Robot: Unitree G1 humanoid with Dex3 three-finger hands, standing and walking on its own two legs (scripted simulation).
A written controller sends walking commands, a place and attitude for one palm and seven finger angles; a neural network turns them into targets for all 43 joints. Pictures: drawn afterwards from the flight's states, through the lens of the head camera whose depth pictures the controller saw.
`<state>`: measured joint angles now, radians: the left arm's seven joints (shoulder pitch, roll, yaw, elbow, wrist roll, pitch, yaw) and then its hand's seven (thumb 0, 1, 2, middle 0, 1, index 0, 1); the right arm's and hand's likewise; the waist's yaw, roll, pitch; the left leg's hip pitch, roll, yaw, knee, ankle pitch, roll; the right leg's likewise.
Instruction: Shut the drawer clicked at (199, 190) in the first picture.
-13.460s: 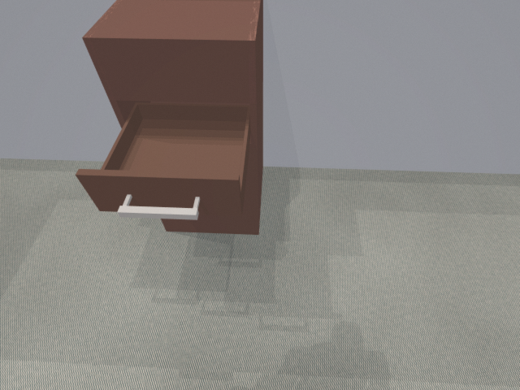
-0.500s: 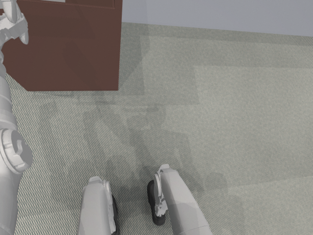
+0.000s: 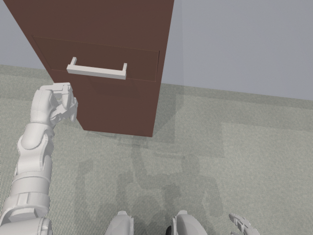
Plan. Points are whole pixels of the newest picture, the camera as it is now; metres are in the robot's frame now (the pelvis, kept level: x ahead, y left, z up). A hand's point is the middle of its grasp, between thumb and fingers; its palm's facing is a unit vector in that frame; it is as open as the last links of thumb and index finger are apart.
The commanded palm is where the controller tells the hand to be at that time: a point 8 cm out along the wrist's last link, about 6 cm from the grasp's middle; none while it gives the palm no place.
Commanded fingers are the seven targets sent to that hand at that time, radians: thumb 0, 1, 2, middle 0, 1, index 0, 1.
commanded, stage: draw the hand back to the body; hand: left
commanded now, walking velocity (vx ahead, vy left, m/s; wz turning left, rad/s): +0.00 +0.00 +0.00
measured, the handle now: (98, 67) +0.63 +0.19 -0.05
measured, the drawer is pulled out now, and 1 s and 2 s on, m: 0.00 0.00 0.00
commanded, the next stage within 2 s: step back with the hand held close in 1.00 s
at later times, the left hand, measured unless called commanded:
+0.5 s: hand (16, 138) +0.28 +0.23 +0.16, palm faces +0.30 -0.90 -0.31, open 3.3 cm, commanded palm +0.24 +0.27 +0.18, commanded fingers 0.00 0.90 0.90 -1.40 -1.60 -1.40 -1.60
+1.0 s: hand out of the picture +0.19 +0.23 +0.24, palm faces +0.45 -0.80 -0.40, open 3.2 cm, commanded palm +0.14 +0.26 +0.26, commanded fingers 0.00 0.90 0.90 -1.40 -1.60 -1.40 -1.60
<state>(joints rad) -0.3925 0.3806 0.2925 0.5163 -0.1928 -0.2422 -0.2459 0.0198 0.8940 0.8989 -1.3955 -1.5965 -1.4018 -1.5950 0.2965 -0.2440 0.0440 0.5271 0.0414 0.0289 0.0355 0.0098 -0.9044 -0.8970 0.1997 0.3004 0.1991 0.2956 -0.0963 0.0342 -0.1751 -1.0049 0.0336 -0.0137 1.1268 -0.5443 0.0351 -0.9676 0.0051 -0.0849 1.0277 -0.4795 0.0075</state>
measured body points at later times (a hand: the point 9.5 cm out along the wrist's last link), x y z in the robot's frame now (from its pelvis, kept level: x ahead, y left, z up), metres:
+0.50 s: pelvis +0.02 +0.00 +0.07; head +0.02 -0.02 +0.52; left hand +0.26 +0.27 +0.18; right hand +0.20 -0.21 -0.02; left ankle -0.02 +0.09 -0.66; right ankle +0.00 -0.13 -0.66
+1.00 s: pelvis +0.02 -0.02 +0.08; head +0.00 -0.05 +0.53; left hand +0.16 +0.27 +0.26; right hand +0.22 -0.23 +0.00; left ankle -0.02 +0.09 -0.66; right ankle +0.00 -0.13 -0.66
